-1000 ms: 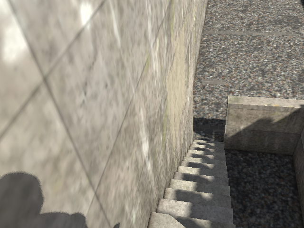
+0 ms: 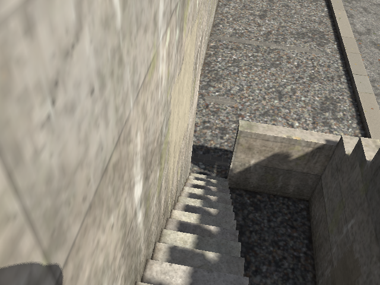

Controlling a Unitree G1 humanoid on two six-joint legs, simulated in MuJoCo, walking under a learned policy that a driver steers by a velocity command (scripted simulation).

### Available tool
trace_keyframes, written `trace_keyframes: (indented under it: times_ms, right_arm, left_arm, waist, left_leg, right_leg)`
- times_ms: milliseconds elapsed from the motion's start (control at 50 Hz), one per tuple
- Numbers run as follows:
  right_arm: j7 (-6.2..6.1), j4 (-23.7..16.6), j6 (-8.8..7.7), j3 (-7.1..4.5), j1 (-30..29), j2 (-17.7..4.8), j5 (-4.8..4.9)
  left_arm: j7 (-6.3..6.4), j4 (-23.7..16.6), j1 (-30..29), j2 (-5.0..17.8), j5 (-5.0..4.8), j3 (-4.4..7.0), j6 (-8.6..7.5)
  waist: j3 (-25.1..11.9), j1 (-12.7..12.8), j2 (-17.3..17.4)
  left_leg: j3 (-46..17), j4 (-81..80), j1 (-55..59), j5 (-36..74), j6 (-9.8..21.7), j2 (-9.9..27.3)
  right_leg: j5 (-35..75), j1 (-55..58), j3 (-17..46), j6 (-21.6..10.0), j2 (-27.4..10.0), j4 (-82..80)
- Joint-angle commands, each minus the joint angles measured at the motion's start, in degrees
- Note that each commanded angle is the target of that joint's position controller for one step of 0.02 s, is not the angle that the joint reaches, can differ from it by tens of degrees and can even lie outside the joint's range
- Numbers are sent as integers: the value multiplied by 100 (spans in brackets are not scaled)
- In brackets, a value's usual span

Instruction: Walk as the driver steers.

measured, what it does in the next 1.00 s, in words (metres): steps to the right: right foot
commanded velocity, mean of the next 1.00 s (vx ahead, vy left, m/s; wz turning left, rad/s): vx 0.00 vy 0.00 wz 0.00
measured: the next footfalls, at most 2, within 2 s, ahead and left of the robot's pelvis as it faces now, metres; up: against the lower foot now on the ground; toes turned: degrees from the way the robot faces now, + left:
right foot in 0.14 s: -0.02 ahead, -0.21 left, +0.00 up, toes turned +9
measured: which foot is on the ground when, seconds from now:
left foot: down 0.00-1.00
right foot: down 0.00-0.02, up 0.04-0.12, down 0.14-1.00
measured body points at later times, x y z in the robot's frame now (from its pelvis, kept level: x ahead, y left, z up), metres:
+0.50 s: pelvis +0.06 -0.06 +0.00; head +0.10 -0.06 +0.45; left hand +0.18 +0.19 -0.13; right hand +0.03 -0.35 -0.13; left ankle -0.04 +0.11 -0.74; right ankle -0.05 -0.20 -0.74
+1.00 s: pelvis +0.03 -0.11 +0.01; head +0.07 -0.11 +0.45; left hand +0.15 +0.15 -0.11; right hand +0.14 -0.40 -0.10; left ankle -0.04 +0.11 -0.73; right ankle -0.06 -0.21 -0.75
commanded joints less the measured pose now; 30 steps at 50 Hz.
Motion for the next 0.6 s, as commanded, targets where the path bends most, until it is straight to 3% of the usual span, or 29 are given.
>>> trace_keyframes:
  times_ms: [20, 40, 60, 80, 100, 120, 140, 160, 180, 200, 240, 260, 280, 300, 340, 360, 380, 420, 440, 480, 500, 540, 600]
  right_arm:
    - [3, 96, -111, -137, 851, -543, 9]
    - [-20, -44, -120, -191, 481, -752, 52]
    - [-76, -87, -122, -248, 388, -908, 92]
    - [-118, -11, -70, -218, 455, -893, 109]
    - [-151, -4, 57, -203, 45, -774, 91]
    - [-115, -53, 166, -221, -43, -866, 87]
    - [-103, 17, 177, -322, 275, -1162, 59]
    - [-94, 9, 163, -389, 292, -1334, 91]
    - [-104, -19, 148, -439, 422, -1481, 93]
    - [-102, -136, 126, -457, 356, -1487, 65]
    - [-145, -161, 161, -497, 188, -1546, 85]
    - [-192, -125, 265, -450, 265, -1309, 31]
    - [-230, -196, 347, -446, 189, -1304, 0]
    - [-258, -365, 388, -491, 40, -1488, -16]
    - [-299, -536, 431, -500, -255, -1565, -19]
    - [-330, -640, 474, -515, -434, -1673, 3]
    - [-350, -687, 510, -459, -589, -1520, -41]
    - [-356, -758, 511, -466, -657, -1644, -70]
    - [-350, -843, 555, -485, -675, -1790, -55]
    - [-349, -939, 582, -473, -858, -1815, -102]
    - [-301, -1080, 586, -404, -1066, -1711, -160]
    - [-310, -1196, 520, -448, -1085, -1916, -135]
    - [-304, -1429, 543, -474, -1226, -1987, -142]
  left_arm:
    - [-86, -450, -298, 169, 33, 1, -119]
    - [-73, -417, -70, 240, 108, 76, -89]
    - [-62, -500, -74, 181, 130, 71, -88]
    - [-77, -733, -457, 64, 185, 9, -103]
    - [-97, -916, -507, -88, 176, -78, -44]
    - [-112, -1004, -505, -70, 180, -173, 12]
    - [-69, -950, -235, 101, 272, -183, 68]
    - [-81, -1005, -71, 418, 262, -178, 84]
    - [-92, -1125, -321, 728, 122, -161, 53]
    - [-21, -1116, -514, 877, 24, -129, 58]
    - [-21, -1182, -258, 768, 89, -185, 6]
    - [-75, -1013, 80, 788, 58, -180, -46]
    - [-134, -991, 45, 814, 1, -181, -112]
    - [-200, -981, -48, 867, 13, -184, -196]
    - [-274, -1030, -270, 964, 50, -161, -264]
    - [-290, -1027, -269, 1012, 65, -155, -306]
    - [-350, -1039, -344, 1023, 64, -158, -389]
    - [-404, -1025, -367, 1192, 73, -122, -467]
    - [-460, -1045, -276, 1249, 123, -101, -520]
    - [-516, -1045, -282, 1332, 98, -96, -553]
    - [-523, -1063, -287, 1454, 12, -52, -585]
    - [-524, -1106, -254, 1593, 50, -27, -609]
    - [-546, -1139, -321, 1682, 96, -21, -586]
  waist:
    - [774, 12, 378]
    - [668, 241, -135]
    - [666, 243, 99]
    - [568, 202, 311]
    - [322, 394, 822]
    - [214, 312, 960]
    - [-61, 245, 732]
    - [54, 314, 206]
    - [301, 88, -64]
    - [348, -66, -326]
    - [-82, 128, 180]
    - [-174, 173, 316]
    - [-186, 129, 195]
    - [-133, 117, 79]
    - [-202, 127, -164]
    - [-215, 113, -161]
    - [-171, 103, -141]
    - [-171, 77, -234]
    - [-165, 14, -20]
    - [-204, 32, -206]
    - [-255, 45, -298]
    - [-317, 72, -228]
    - [-329, 141, -292]
  left_leg:
    - [158, 223, 633, 5197, 350, 729]
    - [-8, 189, 284, 5204, 276, 858]
    - [38, 143, 612, 4954, 166, 777]
    - [-99, 166, 672, 5282, 110, 844]
    - [-37, 258, 616, 5215, 87, 488]
    - [-190, 89, 556, 5446, 103, 440]
    - [-242, -114, 136, 5367, 201, 380]
    - [-172, -319, 310, 4390, 77, 168]
    - [-278, -508, 505, 4110, -139, 8]
    - [-437, -663, 528, 4742, -234, 158]
    - [-392, -577, 1148, 5366, -254, 189]
    - [-377, -627, 1373, 5509, -251, 66]
    - [-388, -686, 1566, 5561, -272, 73]
    - [-401, -768, 1547, 5509, -288, 76]
    - [-439, -896, 1591, 5176, -298, 84]
    - [-448, -966, 1553, 4984, -320, 87]
    - [-471, -1023, 1520, 4891, -308, 67]
    - [-511, -1115, 1455, 4787, -329, 72]
    - [-529, -1115, 1462, 4713, -321, 31]
    - [-587, -1102, 1359, 4640, -324, 50]
    - [-605, -1116, 1295, 4449, -304, -11]
    - [-641, -1182, 1167, 4365, -303, -23]
    - [-645, -1187, 1048, 4363, -291, -27]
  right_leg:
    - [-1265, -1349, 607, -663, -93, -1544]
    - [-306, -788, 1139, -515, -166, -2332]
    - [-43, -974, 1044, -457, -133, -2840]
    - [-110, -596, 1004, -486, -267, -3331]
    - [-370, 100, 484, -436, -557, -4415]
    - [2, 593, 236, -344, -601, -5239]
    - [838, 1433, 150, -195, -443, -5007]
    - [2035, 1163, 554, -362, -736, -5441]
    - [2778, 1065, 597, -500, -818, -5453]
    - [2888, 1217, 563, -534, -770, -5464]
    - [2814, 1397, 569, -469, -816, -5670]
    - [2742, 1475, 451, -420, -786, -5716]
    - [2703, 1446, 423, -411, -772, -5798]
    - [2874, 1499, 384, -390, -746, -5918]
    - [3067, 1667, 380, -387, -755, -6101]
    - [3108, 1782, 393, -372, -781, -6244]
    - [3412, 1791, 405, -424, -800, -6337]
    - [3675, 2012, 365, -459, -814, -6430]
    - [3695, 2082, 370, -490, -825, -6426]
    - [3911, 2190, 356, -504, -821, -6416]
    - [3943, 2300, 314, -508, -781, -6400]
    - [4189, 2539, 327, -495, -819, -6396]
    - [4510, 2654, 334, -519, -818, -6348]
